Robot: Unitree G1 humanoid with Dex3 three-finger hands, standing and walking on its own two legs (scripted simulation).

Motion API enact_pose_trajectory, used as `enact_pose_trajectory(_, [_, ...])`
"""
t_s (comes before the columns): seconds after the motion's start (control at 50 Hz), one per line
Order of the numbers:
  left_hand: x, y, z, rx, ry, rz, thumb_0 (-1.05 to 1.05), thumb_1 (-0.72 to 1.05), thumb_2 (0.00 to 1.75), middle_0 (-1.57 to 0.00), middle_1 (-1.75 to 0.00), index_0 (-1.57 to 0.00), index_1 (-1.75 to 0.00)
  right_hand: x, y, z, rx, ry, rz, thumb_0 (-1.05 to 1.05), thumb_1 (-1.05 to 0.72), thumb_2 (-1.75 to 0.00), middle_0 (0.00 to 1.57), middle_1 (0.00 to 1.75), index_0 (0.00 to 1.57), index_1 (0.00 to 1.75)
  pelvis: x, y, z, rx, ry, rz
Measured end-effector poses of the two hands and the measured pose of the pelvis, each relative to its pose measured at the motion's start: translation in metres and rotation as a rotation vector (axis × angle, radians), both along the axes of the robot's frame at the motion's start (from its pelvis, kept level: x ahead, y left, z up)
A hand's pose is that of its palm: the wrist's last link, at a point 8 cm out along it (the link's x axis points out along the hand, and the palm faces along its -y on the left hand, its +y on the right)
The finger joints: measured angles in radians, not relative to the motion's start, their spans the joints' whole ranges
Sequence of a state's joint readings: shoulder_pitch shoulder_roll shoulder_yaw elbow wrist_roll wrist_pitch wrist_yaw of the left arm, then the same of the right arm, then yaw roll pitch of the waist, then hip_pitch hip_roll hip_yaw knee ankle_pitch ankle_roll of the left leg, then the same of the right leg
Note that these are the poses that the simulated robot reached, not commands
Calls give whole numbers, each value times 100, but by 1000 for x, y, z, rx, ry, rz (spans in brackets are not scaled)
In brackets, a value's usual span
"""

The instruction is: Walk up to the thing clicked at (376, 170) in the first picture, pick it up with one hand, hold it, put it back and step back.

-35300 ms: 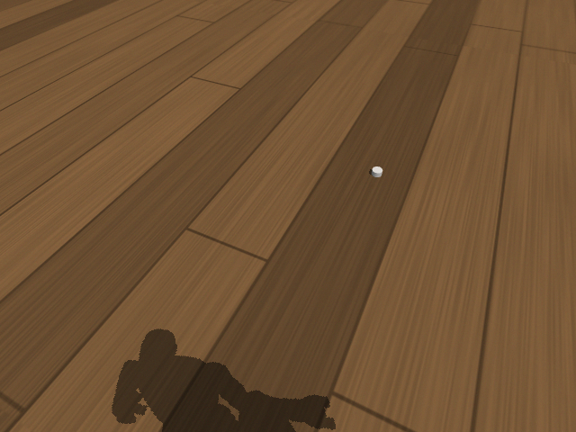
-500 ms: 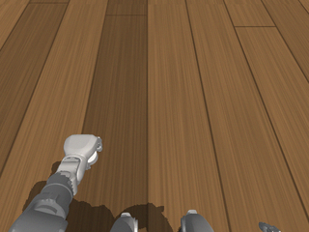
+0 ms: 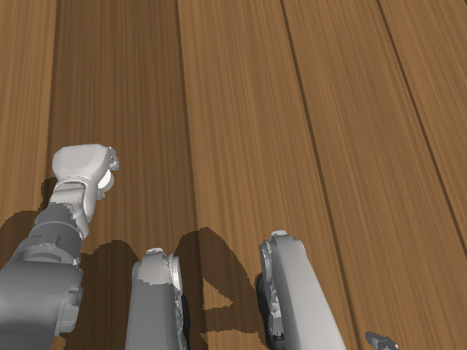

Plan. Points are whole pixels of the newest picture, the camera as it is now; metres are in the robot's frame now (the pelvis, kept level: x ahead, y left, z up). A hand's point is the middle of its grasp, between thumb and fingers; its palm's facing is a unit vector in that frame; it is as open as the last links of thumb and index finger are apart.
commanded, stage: crouch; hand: left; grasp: from above
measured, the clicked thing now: (98, 178) +0.46 +0.23 -0.19
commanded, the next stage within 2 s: lower in 0.98 s
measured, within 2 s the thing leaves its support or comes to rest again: neither
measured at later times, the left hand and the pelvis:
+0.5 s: hand (108, 185) +0.46 +0.23 -0.26, palm faces -0.45 -0.02 -0.89, open 7.2 cm; pelvis -0.01 -0.01 -0.10, yaw -2 degrees
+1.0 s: hand (114, 185) +0.48 +0.24 -0.31, palm faces -0.45 -0.02 -0.89, open 7.1 cm; pelvis -0.01 -0.01 -0.15, yaw -3 degrees
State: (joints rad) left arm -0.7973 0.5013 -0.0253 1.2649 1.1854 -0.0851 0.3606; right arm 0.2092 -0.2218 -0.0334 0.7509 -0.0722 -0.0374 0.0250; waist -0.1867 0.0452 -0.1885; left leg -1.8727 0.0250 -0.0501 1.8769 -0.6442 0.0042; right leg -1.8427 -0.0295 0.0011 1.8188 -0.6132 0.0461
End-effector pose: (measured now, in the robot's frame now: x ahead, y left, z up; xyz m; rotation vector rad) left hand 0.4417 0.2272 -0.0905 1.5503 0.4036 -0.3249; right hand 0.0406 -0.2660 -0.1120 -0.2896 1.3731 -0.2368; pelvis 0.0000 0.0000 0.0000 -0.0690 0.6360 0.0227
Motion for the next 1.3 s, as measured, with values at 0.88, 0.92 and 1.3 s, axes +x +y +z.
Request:
enact_pose_trajectory(0.88, [39,6,-157,-15,-3,22,0,39,19,-88,-40,-95,-33,-44,-17,-125,25,135,86,0,-92,-90,20,30,20,30,-14,-9,-146,-32,-31,-29])
enact_pose_trajectory(0.92, [41,7,-160,-14,-4,22,-1,39,18,-88,-39,-95,-33,-44,-16,-127,26,136,90,0,-92,-90,20,30,20,30,-14,-9,-149,-34,-34,-30])
enact_pose_trajectory(1.3, [44,11,-194,-25,19,23,-2,39,14,-94,-33,-99,-28,-41,-18,-133,7,156,130,0,-92,-90,20,30,20,30,-11,-8,-164,-55,-46,-37])
